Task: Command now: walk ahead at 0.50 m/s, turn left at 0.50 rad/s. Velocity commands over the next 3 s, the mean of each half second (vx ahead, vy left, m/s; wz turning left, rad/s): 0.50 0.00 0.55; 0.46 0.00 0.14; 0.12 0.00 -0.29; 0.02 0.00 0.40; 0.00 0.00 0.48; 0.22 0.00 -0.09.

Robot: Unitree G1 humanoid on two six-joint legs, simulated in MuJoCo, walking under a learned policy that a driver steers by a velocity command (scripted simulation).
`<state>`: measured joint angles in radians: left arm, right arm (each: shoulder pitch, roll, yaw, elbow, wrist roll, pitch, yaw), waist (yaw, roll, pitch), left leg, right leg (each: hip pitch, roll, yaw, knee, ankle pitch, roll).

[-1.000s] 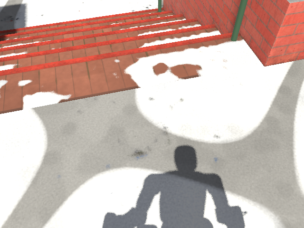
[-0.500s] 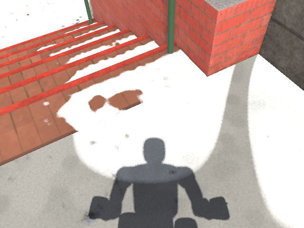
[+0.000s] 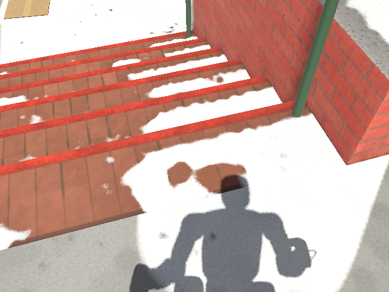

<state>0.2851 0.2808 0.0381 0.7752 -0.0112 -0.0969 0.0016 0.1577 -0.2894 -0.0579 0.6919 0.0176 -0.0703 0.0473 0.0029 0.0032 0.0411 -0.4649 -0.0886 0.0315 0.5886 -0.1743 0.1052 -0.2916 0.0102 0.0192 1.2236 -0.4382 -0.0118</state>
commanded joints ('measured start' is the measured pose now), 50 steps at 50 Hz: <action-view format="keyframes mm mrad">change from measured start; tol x32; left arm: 1 -93 135 28 -143 15 -53 -1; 50 85 105 43 27 -11 61 21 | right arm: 1 112 -110 -34 -53 0 -4 -14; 50 44 -49 -15 -59 -32 -13 -20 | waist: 1 -35 -48 -135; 50 15 106 -130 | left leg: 1 456 295 -468 -295 160 209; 17 308 207 -463 -156 110 76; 22 -363 77 -219 738 -320 -87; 40 -89 130 -21 -15 66 -56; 43 369 101 -8 -95 105 14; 45 816 541 -663 -189 291 226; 50 333 362 -155 -267 611 103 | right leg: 1 -434 -93 86 16 77 -2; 18 31 -13 46 -793 387 -10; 21 632 -456 802 -895 -35 -272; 31 161 -248 139 -1057 445 -211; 43 156 -192 -21 -639 772 -94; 45 -340 32 37 -15 -175 10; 50 -271 -105 72 -51 37 49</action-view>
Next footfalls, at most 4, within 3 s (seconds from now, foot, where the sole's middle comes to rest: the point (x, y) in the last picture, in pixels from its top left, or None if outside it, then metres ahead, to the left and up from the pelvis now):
0.38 right None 0.40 -0.12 -0.76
0.86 left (142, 258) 0.55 0.22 -0.76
1.34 right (200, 215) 0.71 0.02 -0.76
1.82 left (140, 250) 0.58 0.23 -0.76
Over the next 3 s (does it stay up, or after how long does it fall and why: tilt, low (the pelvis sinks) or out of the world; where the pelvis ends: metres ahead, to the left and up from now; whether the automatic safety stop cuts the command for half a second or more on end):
stays up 0.65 0.16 0.02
